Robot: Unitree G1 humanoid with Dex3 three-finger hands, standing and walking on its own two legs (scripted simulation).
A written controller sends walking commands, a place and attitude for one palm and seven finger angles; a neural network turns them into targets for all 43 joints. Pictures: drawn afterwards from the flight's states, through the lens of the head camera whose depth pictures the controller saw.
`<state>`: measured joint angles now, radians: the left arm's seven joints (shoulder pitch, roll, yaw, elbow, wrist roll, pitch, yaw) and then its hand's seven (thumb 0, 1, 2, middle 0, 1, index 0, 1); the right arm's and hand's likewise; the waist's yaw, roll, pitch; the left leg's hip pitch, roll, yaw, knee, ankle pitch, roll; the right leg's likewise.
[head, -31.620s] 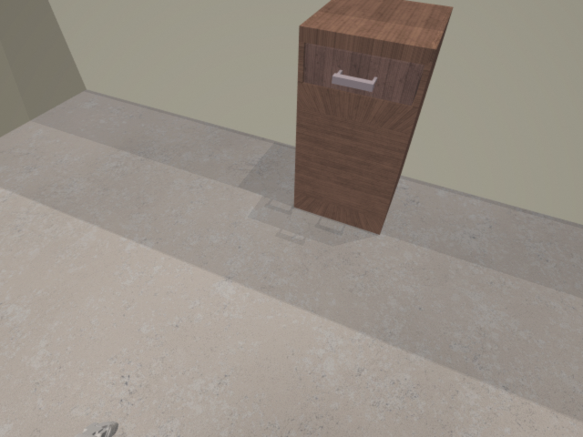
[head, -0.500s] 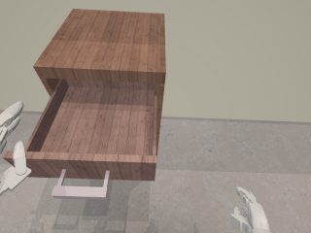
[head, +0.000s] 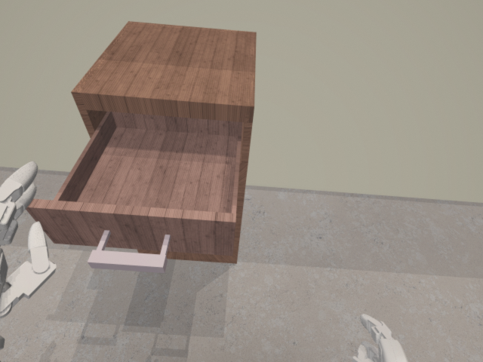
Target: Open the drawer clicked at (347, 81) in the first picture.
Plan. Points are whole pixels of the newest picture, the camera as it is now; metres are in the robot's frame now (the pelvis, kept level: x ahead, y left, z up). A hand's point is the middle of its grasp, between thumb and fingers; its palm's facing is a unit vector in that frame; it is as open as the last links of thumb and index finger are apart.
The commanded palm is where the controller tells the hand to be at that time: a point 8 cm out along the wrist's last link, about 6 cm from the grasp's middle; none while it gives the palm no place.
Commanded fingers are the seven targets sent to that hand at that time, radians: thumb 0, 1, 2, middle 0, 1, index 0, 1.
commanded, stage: step back with the hand held close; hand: left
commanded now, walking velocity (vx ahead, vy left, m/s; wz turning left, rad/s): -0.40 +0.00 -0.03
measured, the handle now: (132, 249) +0.33 +0.22 -0.05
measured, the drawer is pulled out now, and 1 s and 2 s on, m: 0.30 0.30 0.30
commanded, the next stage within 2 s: stop stepping back and stand still in 0.22 s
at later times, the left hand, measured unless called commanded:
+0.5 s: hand out of the picture +0.07 +0.19 +0.16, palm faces +0.27 -0.83 -0.48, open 7.4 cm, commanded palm +0.01 +0.25 +0.18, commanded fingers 0.00 0.90 0.90 -0.20 -0.30 -0.20 -0.30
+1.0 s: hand out of the picture +0.03 +0.22 +0.16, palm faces +0.39 -0.82 -0.42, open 7.4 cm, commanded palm -0.04 +0.26 +0.18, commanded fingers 0.00 0.90 0.90 -0.20 -0.30 -0.20 -0.30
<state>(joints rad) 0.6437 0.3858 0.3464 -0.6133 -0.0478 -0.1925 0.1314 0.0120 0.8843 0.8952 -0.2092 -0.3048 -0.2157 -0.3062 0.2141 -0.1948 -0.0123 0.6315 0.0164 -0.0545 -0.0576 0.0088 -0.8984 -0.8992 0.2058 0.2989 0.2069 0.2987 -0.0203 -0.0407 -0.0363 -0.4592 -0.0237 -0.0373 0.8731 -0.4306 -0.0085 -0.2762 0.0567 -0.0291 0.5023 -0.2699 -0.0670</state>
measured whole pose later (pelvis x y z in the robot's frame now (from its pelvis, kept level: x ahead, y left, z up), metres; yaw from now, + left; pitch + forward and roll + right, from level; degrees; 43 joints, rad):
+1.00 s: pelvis -0.16 -0.02 +0.00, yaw +2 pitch +0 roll -1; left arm 0.62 0.35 0.33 -0.56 -0.03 -0.21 0.15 0.01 0.89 0.90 -0.21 -0.30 -0.21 -0.31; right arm 0.22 -0.19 0.00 0.62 0.02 -0.08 -0.03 0.01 -0.90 -0.90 0.20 0.30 0.20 0.30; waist -0.01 0.00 0.01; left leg -0.23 0.01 0.01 0.58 -0.40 0.04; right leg -0.30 0.04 -0.09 0.50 -0.20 -0.06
